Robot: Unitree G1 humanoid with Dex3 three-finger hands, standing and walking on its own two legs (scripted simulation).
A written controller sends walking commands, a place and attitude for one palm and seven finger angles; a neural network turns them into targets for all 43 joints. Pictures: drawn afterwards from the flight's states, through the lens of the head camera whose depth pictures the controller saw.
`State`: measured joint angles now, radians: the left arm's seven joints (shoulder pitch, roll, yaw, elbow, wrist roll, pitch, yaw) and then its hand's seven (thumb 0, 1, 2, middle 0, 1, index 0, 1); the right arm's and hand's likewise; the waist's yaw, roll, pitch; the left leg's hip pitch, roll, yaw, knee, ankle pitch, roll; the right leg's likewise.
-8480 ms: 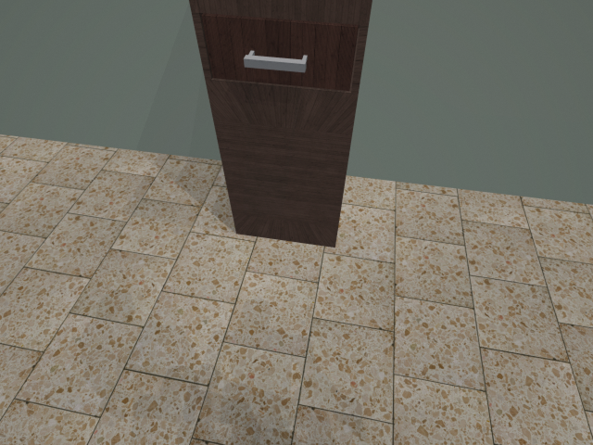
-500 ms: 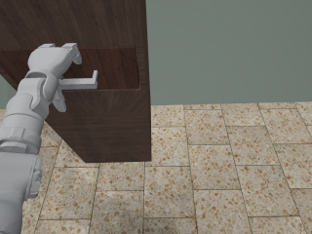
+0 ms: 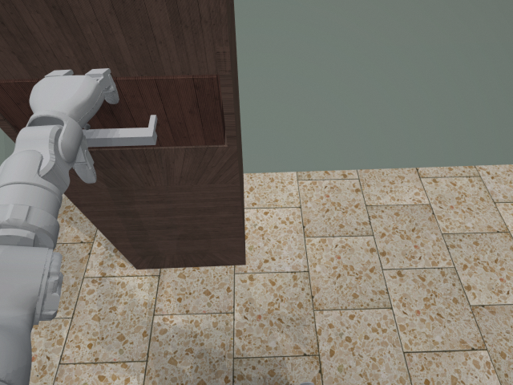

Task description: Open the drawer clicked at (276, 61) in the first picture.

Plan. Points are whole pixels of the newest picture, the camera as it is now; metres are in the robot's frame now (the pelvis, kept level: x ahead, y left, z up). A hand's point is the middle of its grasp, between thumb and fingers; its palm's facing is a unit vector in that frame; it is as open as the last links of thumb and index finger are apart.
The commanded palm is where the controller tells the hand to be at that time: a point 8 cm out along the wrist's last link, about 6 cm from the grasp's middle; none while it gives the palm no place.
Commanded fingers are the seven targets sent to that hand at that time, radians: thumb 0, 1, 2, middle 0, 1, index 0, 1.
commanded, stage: move the hooked fingers above the handle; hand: left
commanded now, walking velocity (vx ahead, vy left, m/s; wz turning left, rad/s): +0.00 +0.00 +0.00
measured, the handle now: (112, 129) +0.54 +0.24 +0.05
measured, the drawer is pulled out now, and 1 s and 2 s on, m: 0.00 0.00 0.00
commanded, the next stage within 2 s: lower the fingers behind the handle in 0.50 s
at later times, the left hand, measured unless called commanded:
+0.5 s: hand (93, 125) +0.49 +0.24 +0.11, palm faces -0.04 -0.01 -1.00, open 13.7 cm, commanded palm +0.48 +0.25 +0.17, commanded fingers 0.00 -0.50 0.30 -0.30 -1.20 -0.30 -1.20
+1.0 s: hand (98, 138) +0.49 +0.24 +0.09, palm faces -0.04 +0.00 -1.00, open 13.8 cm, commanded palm +0.48 +0.25 +0.14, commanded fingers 0.00 -0.50 0.30 -0.30 -1.20 -0.30 -1.20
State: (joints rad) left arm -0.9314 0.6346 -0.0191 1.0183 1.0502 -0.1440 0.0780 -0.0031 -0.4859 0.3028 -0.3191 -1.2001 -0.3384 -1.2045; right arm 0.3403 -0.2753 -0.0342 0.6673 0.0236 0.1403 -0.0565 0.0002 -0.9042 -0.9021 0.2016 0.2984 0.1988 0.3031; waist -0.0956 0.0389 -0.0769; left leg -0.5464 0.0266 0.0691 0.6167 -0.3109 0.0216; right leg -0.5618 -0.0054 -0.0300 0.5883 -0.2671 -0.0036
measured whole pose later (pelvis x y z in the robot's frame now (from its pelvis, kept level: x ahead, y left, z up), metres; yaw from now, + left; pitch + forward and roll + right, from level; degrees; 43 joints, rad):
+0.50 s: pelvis +0.01 +0.00 +0.00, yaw +1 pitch +14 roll -1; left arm -0.91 0.58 -0.05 0.95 1.03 -0.14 0.07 0.00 -0.49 0.30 -0.33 -1.21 -0.35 -1.20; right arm 0.34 -0.26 -0.04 0.68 0.01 0.15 -0.03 0.00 -0.90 -0.90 0.20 0.30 0.20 0.30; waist -0.07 0.05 -0.09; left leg -0.54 0.02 0.06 0.63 -0.33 0.02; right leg -0.55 -0.01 -0.04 0.60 -0.29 0.00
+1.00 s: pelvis +0.00 +0.00 +0.00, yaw +0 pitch +15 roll -1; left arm -0.87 0.59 -0.02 0.97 1.06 -0.16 0.12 0.00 -0.49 0.30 -0.32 -1.20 -0.32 -1.20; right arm 0.34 -0.27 -0.05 0.67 0.01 0.15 -0.04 0.00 -0.90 -0.90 0.20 0.30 0.20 0.30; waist -0.08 0.04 -0.09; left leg -0.58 0.03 0.06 0.66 -0.34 0.02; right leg -0.59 0.00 -0.04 0.63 -0.29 -0.01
